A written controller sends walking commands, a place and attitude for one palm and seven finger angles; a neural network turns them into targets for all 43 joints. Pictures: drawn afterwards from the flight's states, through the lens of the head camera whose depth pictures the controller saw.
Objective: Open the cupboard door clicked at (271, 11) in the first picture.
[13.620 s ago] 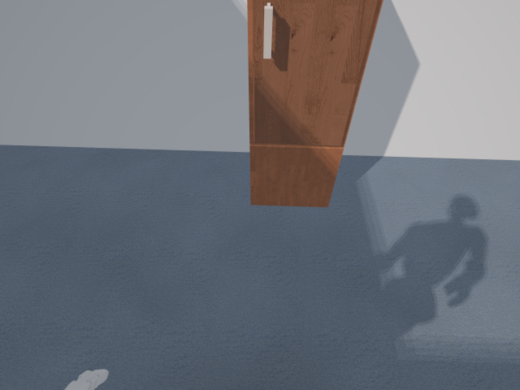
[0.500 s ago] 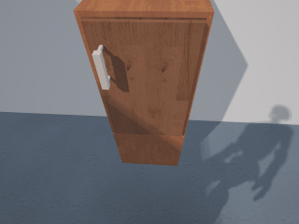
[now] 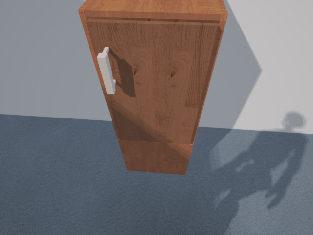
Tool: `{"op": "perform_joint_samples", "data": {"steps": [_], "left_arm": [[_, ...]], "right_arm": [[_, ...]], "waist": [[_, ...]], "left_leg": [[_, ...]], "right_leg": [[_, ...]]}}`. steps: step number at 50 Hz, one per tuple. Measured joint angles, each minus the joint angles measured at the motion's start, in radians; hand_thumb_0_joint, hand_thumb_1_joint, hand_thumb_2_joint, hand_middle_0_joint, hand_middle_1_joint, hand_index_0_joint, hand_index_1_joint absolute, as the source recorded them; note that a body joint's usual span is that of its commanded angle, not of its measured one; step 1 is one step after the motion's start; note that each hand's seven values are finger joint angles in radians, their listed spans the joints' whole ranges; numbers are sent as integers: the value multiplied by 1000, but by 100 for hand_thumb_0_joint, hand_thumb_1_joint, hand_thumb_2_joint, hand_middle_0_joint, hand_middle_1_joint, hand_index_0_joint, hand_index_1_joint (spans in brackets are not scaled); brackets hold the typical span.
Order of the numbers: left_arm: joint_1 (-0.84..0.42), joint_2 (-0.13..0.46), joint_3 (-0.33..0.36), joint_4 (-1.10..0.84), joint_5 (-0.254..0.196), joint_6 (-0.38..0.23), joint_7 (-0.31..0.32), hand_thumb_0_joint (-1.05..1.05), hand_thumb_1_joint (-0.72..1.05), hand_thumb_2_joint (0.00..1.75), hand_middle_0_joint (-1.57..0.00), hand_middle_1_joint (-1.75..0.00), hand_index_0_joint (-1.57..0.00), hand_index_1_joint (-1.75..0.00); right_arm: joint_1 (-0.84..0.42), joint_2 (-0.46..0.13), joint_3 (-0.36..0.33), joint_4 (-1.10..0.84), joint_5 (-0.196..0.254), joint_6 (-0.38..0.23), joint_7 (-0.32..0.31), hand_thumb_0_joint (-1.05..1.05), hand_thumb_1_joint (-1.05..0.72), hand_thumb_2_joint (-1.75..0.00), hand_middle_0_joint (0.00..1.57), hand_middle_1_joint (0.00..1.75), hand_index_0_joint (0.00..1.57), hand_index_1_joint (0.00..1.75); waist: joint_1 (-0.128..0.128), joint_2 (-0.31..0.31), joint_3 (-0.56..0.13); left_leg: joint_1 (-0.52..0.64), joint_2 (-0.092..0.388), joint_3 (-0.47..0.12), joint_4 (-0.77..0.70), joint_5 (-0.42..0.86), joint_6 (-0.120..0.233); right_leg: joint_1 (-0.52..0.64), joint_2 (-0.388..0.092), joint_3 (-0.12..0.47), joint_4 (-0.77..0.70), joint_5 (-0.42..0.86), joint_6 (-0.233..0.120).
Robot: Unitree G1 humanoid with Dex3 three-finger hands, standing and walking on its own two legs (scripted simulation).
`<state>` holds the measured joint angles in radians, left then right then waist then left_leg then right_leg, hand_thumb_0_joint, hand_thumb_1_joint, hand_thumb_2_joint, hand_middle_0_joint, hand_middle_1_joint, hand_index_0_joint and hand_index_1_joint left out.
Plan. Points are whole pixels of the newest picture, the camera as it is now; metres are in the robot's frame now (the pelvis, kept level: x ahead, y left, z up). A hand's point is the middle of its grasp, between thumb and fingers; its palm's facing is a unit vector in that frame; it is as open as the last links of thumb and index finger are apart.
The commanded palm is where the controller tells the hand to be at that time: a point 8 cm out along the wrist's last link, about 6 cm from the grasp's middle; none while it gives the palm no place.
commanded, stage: look again from close up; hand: left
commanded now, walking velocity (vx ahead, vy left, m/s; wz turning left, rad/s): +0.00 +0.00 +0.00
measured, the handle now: (108, 71) +0.56 +0.19 +0.10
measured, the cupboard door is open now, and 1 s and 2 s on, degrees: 0 0 0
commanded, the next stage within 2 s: raise the hand with hooked fingers in 0.12 s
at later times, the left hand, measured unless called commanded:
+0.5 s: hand (78, 196) +0.20 +0.20 +0.01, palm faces +0.11 -0.99 -0.04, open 7.9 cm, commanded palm +0.12 +0.26 -0.04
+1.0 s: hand (57, 196) +0.20 +0.25 +0.01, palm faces -0.08 -1.00 -0.04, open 10.7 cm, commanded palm +0.16 +0.31 +0.03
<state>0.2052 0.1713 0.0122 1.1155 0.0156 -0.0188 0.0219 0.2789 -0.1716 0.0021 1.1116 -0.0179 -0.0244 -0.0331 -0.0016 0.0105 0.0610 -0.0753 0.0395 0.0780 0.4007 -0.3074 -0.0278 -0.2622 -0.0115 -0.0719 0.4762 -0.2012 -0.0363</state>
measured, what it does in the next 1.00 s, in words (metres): lowers itself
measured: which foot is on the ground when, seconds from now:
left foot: down 0.00-1.00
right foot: down 0.00-1.00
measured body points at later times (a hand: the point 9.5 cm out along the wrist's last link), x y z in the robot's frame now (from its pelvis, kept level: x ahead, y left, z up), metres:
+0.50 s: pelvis -0.02 +0.00 -0.03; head +0.00 +0.00 +0.42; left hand +0.19 +0.25 +0.02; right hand +0.17 -0.25 -0.09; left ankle -0.06 +0.13 -0.74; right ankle +0.04 -0.10 -0.74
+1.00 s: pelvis -0.04 +0.05 -0.05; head +0.00 +0.05 +0.40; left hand +0.20 +0.31 +0.02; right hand +0.13 -0.16 -0.13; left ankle -0.06 +0.13 -0.74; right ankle +0.03 -0.09 -0.74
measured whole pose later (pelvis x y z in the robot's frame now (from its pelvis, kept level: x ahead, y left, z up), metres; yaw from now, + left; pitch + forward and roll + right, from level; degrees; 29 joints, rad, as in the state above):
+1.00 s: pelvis -0.04 +0.05 -0.05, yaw +2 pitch +8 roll -2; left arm 0.27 0.30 0.24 0.00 -0.30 -0.18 -0.38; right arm 0.29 -0.18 0.09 0.54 0.03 -0.23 -0.04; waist -0.03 0.02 -0.07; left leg -0.57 0.01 0.05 0.95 -0.52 0.04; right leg -0.68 -0.07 -0.08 0.87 -0.32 0.02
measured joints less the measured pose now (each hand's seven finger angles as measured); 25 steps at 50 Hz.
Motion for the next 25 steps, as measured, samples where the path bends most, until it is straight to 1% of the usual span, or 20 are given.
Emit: {"op": "perform_joint_samples", "data": {"steps": [11,12,13,14,15,16,17,18,19,20,22,25], "left_arm": [[-24,16,4,-8,-1,-3,-2,1,91,89,-20,-30,-20,-30],[-23,14,3,-10,-2,-9,7,1,91,89,-20,-30,-20,-30],[24,8,22,-158,-45,42,5,1,91,89,-20,-30,-20,-30],[82,2,40,-337,-72,46,8,1,90,89,-20,-31,-20,-30],[125,-5,48,-486,-93,16,22,2,90,89,-20,-31,-21,-31],[152,-11,50,-601,-114,-15,40,2,89,89,-20,-31,-21,-31],[162,-17,55,-696,-136,-36,47,2,89,89,-20,-32,-21,-32],[158,-20,66,-770,-154,-64,40,2,88,88,-20,-32,-21,-32],[144,-20,83,-821,-168,-106,23,2,86,88,-20,-33,-21,-33],[124,-15,103,-852,-181,-159,-4,2,85,87,-20,-34,-21,-34],[93,1,141,-883,-214,-274,-80,1,82,86,-21,-36,-21,-36],[97,21,178,-897,-261,-446,-233,1,76,83,-21,-40,-21,-39]], "right_arm": [[-12,-5,-1,6,-1,-1,1,1,-91,-90,20,30,20,30],[-13,-9,-3,2,2,2,4,1,-91,-90,20,30,20,30],[-2,-15,0,-38,17,-7,1,1,-91,-90,20,30,20,30],[19,-20,2,-83,26,-48,-12,1,-91,-90,20,30,20,30],[35,-28,1,-116,32,-99,-28,1,-91,-90,20,30,20,30],[43,-38,-3,-140,40,-140,-39,1,-91,-90,20,30,20,30],[41,-49,-7,-169,47,-169,-44,1,-91,-90,20,30,20,30],[33,-57,-14,-200,47,-194,-45,1,-91,-90,20,30,20,30],[19,-62,-22,-232,46,-215,-44,2,-91,-90,20,30,20,30],[0,-65,-29,-267,45,-233,-40,2,-91,-90,20,30,20,30],[-41,-69,-37,-343,43,-257,-24,2,-91,-90,20,30,20,30],[-99,-82,-50,-457,41,-278,10,2,-91,-90,20,30,20,30]], "waist": [[-2,-1,1],[-2,5,-2],[-2,9,1],[5,8,2],[10,13,-8],[8,21,-27],[0,29,-42],[-9,33,-58],[-15,33,-74],[-19,29,-89],[-21,10,-113],[-17,-24,-134]], "left_leg": [[8,5,-6,-11,3,-6],[-9,11,-6,13,-4,-6],[-18,14,-4,31,-15,-5],[-17,11,0,33,-19,-3],[-20,8,-1,37,-20,-4],[-30,4,-6,44,-21,-3],[-43,0,-15,55,-23,1],[-65,-6,-23,72,-27,4],[-93,-10,-28,95,-32,7],[-126,-12,-30,123,-39,9],[-203,-14,-23,192,-62,9],[-321,-9,-12,317,-112,8]], "right_leg": [[9,4,-7,-7,-2,-5],[3,8,-10,-7,-1,-4],[-4,10,-9,2,-2,-3],[-8,7,-5,13,-6,-4],[-12,3,-5,21,-11,-4],[-18,-2,-9,26,-15,-2],[-25,-8,-16,33,-18,2],[-40,-16,-23,45,-22,5],[-65,-22,-27,63,-28,8],[-97,-27,-27,87,-34,9],[-175,-32,-19,153,-51,8],[-296,-33,-4,265,-85,3]]}}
